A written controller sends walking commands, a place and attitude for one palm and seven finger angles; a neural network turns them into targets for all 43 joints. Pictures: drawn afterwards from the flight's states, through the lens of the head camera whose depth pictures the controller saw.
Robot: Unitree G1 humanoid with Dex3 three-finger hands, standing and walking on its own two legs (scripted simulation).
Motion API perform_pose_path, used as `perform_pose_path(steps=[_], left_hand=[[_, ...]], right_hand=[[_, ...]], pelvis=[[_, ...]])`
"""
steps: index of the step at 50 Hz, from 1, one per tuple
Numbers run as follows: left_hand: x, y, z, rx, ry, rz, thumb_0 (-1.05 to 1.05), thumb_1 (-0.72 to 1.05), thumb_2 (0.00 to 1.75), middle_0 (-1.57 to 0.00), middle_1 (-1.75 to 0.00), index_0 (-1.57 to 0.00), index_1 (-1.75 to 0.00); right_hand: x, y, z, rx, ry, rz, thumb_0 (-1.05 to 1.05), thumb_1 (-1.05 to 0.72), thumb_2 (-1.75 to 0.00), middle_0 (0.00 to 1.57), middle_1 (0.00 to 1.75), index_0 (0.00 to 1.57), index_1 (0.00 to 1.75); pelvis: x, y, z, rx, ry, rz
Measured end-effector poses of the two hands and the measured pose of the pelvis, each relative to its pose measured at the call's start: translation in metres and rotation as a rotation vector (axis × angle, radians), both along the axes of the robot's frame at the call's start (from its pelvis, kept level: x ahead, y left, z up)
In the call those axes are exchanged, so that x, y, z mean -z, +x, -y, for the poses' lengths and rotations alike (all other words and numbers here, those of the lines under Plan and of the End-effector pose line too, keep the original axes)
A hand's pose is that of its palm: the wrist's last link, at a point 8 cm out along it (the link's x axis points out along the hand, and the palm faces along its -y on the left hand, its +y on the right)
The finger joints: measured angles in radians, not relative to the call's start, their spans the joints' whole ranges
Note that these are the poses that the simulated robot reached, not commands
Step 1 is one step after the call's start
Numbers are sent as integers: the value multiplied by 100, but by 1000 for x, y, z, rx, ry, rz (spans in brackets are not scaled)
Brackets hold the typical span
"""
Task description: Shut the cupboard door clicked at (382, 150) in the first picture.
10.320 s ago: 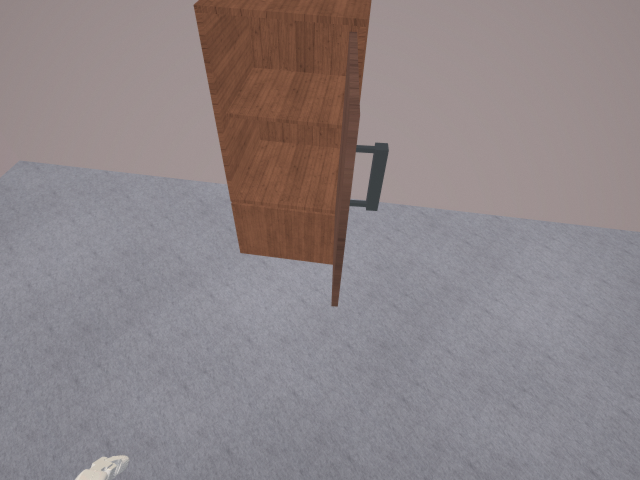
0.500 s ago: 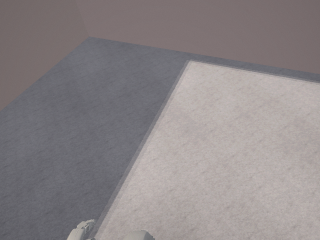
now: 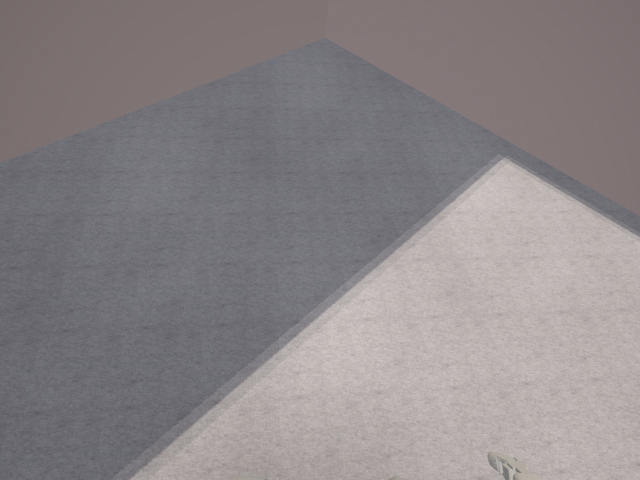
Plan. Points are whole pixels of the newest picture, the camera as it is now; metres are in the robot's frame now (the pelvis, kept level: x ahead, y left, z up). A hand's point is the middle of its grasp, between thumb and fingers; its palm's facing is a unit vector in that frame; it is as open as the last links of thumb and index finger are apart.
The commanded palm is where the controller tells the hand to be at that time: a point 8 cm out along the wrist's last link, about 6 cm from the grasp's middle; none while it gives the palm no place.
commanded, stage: walk to a spot facing it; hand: left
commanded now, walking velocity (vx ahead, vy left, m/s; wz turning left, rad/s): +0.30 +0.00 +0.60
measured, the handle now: out of the picture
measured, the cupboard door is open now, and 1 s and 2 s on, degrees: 95 95 95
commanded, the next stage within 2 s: turn to face it in 1.68 s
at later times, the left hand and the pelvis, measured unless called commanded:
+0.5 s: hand (206, 377) +0.26 +0.19 -0.13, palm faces +0.18 -0.96 -0.23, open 7.4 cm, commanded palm none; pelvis +0.14 -0.03 +0.00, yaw +15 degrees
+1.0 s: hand out of the picture +0.11 +0.11 -0.15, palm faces +0.61 -0.76 -0.21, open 7.3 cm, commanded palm none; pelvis +0.31 +0.04 +0.00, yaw +32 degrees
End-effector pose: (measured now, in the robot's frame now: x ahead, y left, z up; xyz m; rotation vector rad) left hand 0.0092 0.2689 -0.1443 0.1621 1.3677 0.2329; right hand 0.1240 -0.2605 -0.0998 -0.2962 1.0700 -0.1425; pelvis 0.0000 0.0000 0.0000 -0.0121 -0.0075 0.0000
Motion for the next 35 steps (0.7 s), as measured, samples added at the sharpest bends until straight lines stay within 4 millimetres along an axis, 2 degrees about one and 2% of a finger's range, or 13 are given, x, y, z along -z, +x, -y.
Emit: perform_pose_path(steps=[5, 12, 18, 23, 26, 28, 32, 35], left_hand=[[-16, 27, -10, -19, -20, 94, 1, 91, 89, -20, -30, -20, -30], [-33, 80, -11, -36, -13, 212, 1, 91, 90, -20, -30, -20, -30], [-43, 140, 3, -31, -1, 274, 1, 91, 90, -20, -30, -20, -30], [-49, 206, 26, -14, 17, 347, 1, 91, 90, -20, -30, -20, -30], [-48, 234, 40, -29, 40, 412, 1, 90, 89, -20, -30, -20, -30], [-51, 235, 48, -71, 46, 422, 1, 90, 89, -20, -30, -21, -30], [-54, 209, 59, -192, 52, 347, 1, 90, 89, -20, -30, -21, -30], [-51, 179, 65, -303, 63, 261, 0, 92, 89, -20, -30, -21, -30]], right_hand=[[-9, -2, -21, -26, 11, -30, 0, -91, -90, 20, 30, 20, 30], [-1, -19, -34, -20, 57, -150, 0, -91, -90, 21, 30, 21, 30], [10, -30, -23, 11, 76, -281, 0, -91, -90, 21, 30, 21, 30], [25, -21, 1, 22, 80, -392, 0, -91, -90, 21, 30, 21, 30], [41, 3, 19, -7, 80, -440, 0, -91, -90, 21, 30, 21, 30], [43, 32, 26, -53, 74, -440, 0, -91, -90, 21, 30, 20, 30], [37, 116, 28, -152, 73, -356, 1, -91, -90, 20, 30, 20, 30], [30, 184, 17, -225, 73, -268, 1, -91, -90, 20, 30, 20, 30]], pelvis=[[-14, 13, -10, -60, -17, -3], [-22, 42, -10, -137, -15, -14], [-21, 79, 2, -195, -1, -29], [-12, 121, 21, -237, 13, -36], [0, 147, 33, -283, 17, -26], [-3, 160, 37, -326, 18, -10], [-14, 190, 39, -380, 38, 2], [-19, 211, 38, -417, 41, 2]])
